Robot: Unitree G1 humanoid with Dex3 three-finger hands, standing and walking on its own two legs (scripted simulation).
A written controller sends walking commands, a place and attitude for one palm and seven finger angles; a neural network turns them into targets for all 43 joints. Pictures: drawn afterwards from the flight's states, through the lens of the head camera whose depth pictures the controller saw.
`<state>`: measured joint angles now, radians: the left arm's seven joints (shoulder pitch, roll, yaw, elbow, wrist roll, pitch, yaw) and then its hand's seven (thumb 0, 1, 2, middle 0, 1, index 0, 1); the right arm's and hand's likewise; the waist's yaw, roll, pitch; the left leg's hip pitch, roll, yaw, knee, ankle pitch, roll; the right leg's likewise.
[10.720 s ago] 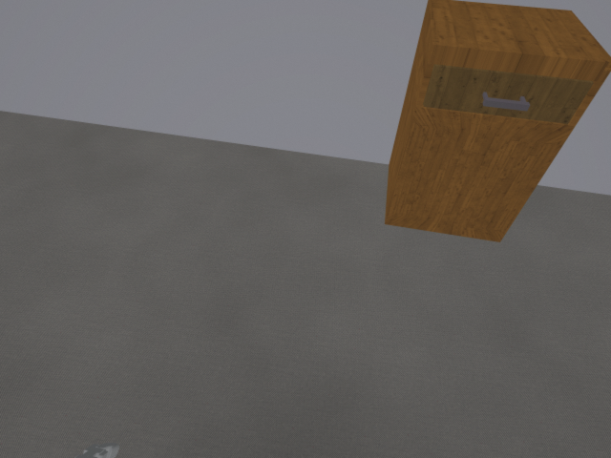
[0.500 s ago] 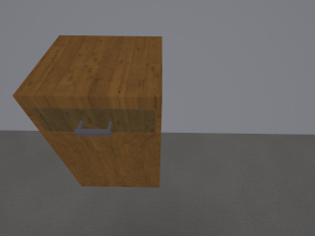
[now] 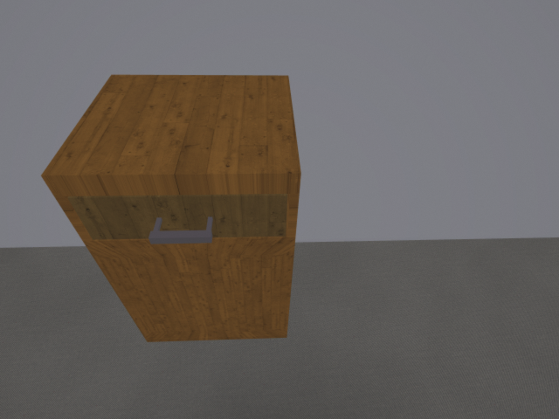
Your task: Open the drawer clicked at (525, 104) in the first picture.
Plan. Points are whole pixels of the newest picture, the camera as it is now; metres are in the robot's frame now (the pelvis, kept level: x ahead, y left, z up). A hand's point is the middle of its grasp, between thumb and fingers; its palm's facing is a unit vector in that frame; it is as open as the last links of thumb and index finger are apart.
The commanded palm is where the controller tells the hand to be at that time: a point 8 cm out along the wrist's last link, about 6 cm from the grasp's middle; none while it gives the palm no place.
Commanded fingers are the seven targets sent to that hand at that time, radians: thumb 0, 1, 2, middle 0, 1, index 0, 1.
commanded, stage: come to a stop and stand still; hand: left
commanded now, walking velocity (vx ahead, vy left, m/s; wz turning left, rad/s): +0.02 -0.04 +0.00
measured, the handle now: (182, 229) +0.52 +0.24 -0.10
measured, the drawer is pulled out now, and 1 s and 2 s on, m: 0.00 0.00 0.00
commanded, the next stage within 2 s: look again from close up in 0.92 s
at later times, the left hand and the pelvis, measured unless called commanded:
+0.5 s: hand out of the picture +0.04 +0.14 -0.17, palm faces +0.00 -0.99 -0.16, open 7.3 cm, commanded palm none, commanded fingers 0.00 0.90 0.90 -0.20 -0.30 -0.20 -0.30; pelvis +0.05 -0.02 +0.00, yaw -1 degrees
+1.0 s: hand out of the picture +0.06 +0.13 -0.17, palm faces +0.02 -0.98 -0.20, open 7.4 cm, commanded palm none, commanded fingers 0.00 0.90 0.90 -0.20 -0.30 -0.20 -0.30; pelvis +0.07 -0.04 +0.01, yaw +0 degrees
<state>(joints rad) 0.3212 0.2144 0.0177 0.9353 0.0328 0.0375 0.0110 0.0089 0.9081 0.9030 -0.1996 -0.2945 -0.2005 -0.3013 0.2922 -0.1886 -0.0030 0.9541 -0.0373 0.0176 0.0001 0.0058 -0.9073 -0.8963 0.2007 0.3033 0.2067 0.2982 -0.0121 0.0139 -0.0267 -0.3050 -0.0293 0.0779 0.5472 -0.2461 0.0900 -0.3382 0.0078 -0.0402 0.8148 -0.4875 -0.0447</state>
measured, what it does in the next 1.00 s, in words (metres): steps on the spot: right foot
